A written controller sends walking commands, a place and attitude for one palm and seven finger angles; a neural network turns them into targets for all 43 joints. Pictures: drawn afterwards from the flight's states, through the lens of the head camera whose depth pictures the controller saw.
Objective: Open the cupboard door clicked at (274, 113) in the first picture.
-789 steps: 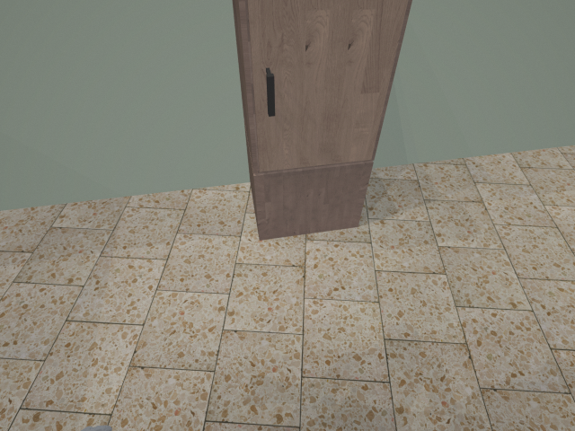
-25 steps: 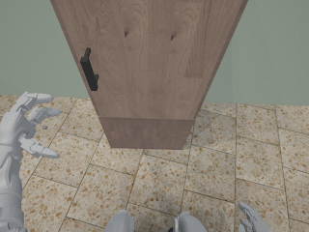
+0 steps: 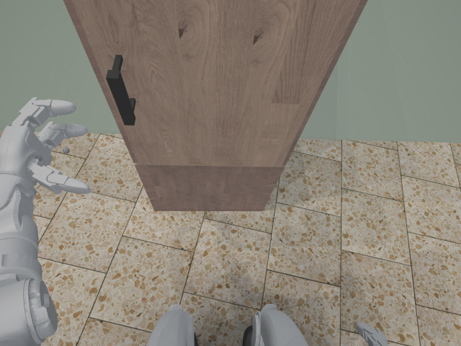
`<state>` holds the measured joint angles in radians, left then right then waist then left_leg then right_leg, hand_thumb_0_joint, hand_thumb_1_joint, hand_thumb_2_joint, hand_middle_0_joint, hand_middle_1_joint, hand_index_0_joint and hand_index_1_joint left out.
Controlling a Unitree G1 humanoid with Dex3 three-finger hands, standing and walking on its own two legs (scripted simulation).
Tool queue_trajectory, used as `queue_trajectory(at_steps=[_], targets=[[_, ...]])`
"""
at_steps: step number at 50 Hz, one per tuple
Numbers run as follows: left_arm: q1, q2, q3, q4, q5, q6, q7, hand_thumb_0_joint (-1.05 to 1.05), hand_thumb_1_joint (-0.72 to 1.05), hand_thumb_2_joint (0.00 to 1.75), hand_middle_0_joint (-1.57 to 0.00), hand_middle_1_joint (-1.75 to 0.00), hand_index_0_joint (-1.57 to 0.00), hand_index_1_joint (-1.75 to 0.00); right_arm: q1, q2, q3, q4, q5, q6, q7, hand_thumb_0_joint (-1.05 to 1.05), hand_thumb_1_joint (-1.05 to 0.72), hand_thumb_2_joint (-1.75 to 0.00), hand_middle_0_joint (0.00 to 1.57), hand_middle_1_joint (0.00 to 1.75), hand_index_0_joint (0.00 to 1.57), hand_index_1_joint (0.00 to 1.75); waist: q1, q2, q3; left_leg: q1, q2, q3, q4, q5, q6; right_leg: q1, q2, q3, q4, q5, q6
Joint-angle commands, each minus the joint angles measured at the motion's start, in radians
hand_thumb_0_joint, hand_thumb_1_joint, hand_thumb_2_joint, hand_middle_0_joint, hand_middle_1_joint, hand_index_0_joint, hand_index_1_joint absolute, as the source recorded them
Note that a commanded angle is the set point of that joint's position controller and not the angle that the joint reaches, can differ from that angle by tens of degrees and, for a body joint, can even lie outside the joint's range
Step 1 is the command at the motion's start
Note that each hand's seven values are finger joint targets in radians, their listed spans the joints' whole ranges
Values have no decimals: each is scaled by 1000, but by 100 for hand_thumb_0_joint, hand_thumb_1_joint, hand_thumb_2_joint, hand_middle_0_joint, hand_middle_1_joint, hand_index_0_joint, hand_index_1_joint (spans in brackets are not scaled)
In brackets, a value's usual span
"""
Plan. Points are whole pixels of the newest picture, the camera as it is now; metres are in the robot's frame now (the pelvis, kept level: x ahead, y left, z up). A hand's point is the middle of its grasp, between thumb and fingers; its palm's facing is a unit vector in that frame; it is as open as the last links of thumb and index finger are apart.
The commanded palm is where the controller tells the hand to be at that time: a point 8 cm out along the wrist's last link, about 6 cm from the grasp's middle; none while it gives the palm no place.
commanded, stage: move the hooked fingers beside the handle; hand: left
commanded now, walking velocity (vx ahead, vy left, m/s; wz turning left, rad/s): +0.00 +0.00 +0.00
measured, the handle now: (124, 92) +0.55 +0.20 +0.05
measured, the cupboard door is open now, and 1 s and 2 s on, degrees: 0 0 0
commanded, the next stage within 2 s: slide the fingers in behind the handle in 1.46 s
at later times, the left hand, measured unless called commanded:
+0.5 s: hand (79, 117) +0.49 +0.27 +0.05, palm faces +0.00 -1.00 -0.01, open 14.0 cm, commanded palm +0.48 +0.31 +0.05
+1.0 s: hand (85, 109) +0.52 +0.27 +0.04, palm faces +0.01 -1.00 -0.01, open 14.0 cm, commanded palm +0.50 +0.30 +0.05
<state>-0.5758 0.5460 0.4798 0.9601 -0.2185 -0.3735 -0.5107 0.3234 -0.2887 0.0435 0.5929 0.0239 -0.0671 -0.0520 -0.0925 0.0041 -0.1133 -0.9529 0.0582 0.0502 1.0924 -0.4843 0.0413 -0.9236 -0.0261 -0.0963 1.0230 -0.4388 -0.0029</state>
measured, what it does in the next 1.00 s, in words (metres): stands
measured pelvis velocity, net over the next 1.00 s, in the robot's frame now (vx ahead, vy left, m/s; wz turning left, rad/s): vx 0.01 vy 0.01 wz -0.03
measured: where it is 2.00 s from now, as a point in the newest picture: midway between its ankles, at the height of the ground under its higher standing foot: outside the picture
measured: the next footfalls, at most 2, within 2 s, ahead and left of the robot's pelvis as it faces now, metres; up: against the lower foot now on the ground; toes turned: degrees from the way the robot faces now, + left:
none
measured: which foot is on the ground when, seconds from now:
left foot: down 0.00-1.00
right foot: down 0.00-1.00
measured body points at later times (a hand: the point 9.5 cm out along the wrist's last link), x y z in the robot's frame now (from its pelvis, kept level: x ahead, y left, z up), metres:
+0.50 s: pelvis +0.00 +0.01 -0.01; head +0.15 +0.04 +0.41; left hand +0.48 +0.32 +0.05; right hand +0.02 -0.27 -0.11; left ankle +0.02 +0.09 -0.66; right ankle +0.03 -0.13 -0.66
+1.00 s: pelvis +0.01 +0.01 -0.01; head +0.17 +0.04 +0.40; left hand +0.51 +0.32 +0.05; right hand +0.00 -0.26 -0.11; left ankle +0.02 +0.09 -0.66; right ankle +0.03 -0.13 -0.66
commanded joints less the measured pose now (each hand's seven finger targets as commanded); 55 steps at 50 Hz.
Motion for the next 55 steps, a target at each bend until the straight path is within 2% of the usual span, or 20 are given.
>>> queue_trajectory(at_steps=[1,2,3,6,8,10,16,18,25,28,31,32,38,42,44,47,50,52,54,55], targets=[[-395,308,43,-190,-10,-78,11,0,-50,30,-30,-120,-30,-120,120,-182,-76,-77,-5,-6,-6,0,-90,-90,20,30,20,30,3,159,-422,352,-22,-103,-142,375,-23,118,59,44,-86,213,-29],[-385,341,74,-205,-4,-84,18,0,-50,30,-30,-120,-30,-120,132,-186,-81,-74,-8,1,-5,0,-90,-90,20,30,20,30,14,158,-475,388,-17,-109,-138,424,-27,130,60,44,-83,236,-27],[-367,303,46,-192,-4,-79,19,0,-50,30,-30,-120,-30,-120,131,-180,-80,-77,-7,6,-1,0,-90,-90,20,30,20,30,5,161,-477,392,-18,-105,-134,434,-27,124,60,45,-86,244,-24],[-417,301,41,-114,-3,-72,25,0,-50,30,-30,-120,-30,-120,136,-183,-74,-66,-8,21,-2,0,-90,-90,20,30,20,30,-15,108,-397,317,-18,-105,-131,369,-19,103,63,42,-88,215,-24],[-449,349,65,-76,15,-68,32,0,-50,30,-30,-120,-30,-120,145,-190,-73,-61,-8,34,-4,0,-90,-90,20,30,20,30,-17,93,-391,285,-20,-101,-131,336,-17,113,61,46,-90,205,-20],[-506,341,43,-106,27,-78,37,0,-50,30,-30,-120,-30,-120,150,-187,-72,-57,-13,39,-2,0,-90,-90,20,30,20,30,-27,154,-428,325,-19,-106,-123,357,-20,84,59,47,-83,208,-21],[-611,361,29,-39,43,-81,38,0,-50,30,-30,-120,-30,-120,174,-194,-63,-39,-18,60,-3,0,-90,-90,20,30,20,30,-59,173,-424,326,-12,-126,-105,370,-22,25,65,39,-68,192,-24],[-612,410,66,-24,51,-77,42,0,-50,30,-30,-120,-30,-120,188,-203,-67,-33,-23,67,-2,0,-90,-90,20,30,20,30,-55,165,-478,339,-11,-129,-93,390,-22,40,66,40,-65,208,-21],[-663,453,70,25,77,-56,53,0,-50,30,-30,-120,-30,-120,207,-206,-55,-34,-27,93,3,0,-90,-90,20,30,20,30,-70,190,-466,311,-7,-133,-76,408,-22,13,68,38,-56,218,-19],[-712,467,77,16,85,-57,62,0,-50,30,-30,-120,-30,-120,225,-208,-57,-26,-32,101,6,0,-90,-90,20,30,20,30,-80,217,-520,348,-3,-140,-59,459,-24,-1,70,37,-49,239,-18],[-760,470,61,53,94,-45,67,0,-50,30,-30,-120,-30,-120,234,-208,-48,-21,-33,108,7,0,-90,-90,20,30,20,30,-105,207,-477,304,-3,-140,-51,430,-18,-20,72,36,-45,228,-18],[-765,503,79,51,104,-43,70,0,-50,30,-30,-120,-30,-120,241,-213,-48,-20,-34,113,7,0,-90,-90,20,30,20,30,-103,205,-491,310,-1,-142,-51,437,-19,-16,72,37,-48,231,-16],[-670,519,102,54,108,-34,59,0,-50,30,-30,-120,-30,-120,245,-208,-49,-46,-36,131,17,0,-90,-90,20,30,20,30,-74,219,-532,306,-3,-131,-49,481,-20,29,76,38,-41,275,-16],[-697,520,110,-14,94,-43,58,0,-50,30,-30,-120,-30,-120,252,-208,-54,-42,-35,140,21,0,-90,-90,20,30,20,30,-82,219,-556,345,4,-136,-48,514,-19,23,80,36,-44,291,-13],[-689,466,80,-22,86,-45,58,0,-50,30,-30,-120,-30,-120,248,-202,-56,-40,-33,141,25,0,-90,-90,20,30,20,30,-86,228,-538,355,2,-136,-53,508,-20,12,81,34,-52,280,-13],[-701,478,89,-43,86,-54,64,0,-50,30,-30,-120,-30,-120,252,-203,-59,-30,-33,144,23,0,-90,-90,20,30,20,30,-86,241,-550,388,5,-138,-54,532,-23,1,82,34,-56,282,-15],[-703,448,62,9,90,-43,68,0,-50,30,-30,-120,-30,-120,240,-199,-55,-24,-32,143,21,0,-90,-90,20,30,20,30,-101,205,-476,323,0,-132,-61,440,-18,0,81,35,-67,244,-13],[-708,488,89,-12,97,-52,74,0,-50,30,-30,-120,-30,-120,245,-203,-55,-25,-34,141,18,0,-90,-90,20,30,20,30,-89,230,-510,349,-1,-134,-59,478,-20,8,81,35,-59,261,-18],[-687,465,73,6,95,-53,74,0,-50,30,-30,-120,-30,-120,236,-198,-52,-27,-34,140,20,0,-90,-90,20,30,20,30,-89,233,-492,341,-1,-133,-59,468,-23,2,80,33,-59,253,-18],[-675,457,72,27,95,-50,74,0,-50,30,-30,-120,-30,-120,235,-198,-53,-29,-34,141,20,0,-90,-90,20,30,20,30,-95,198,-478,319,-2,-129,-57,457,-18,11,81,34,-61,259,-16]])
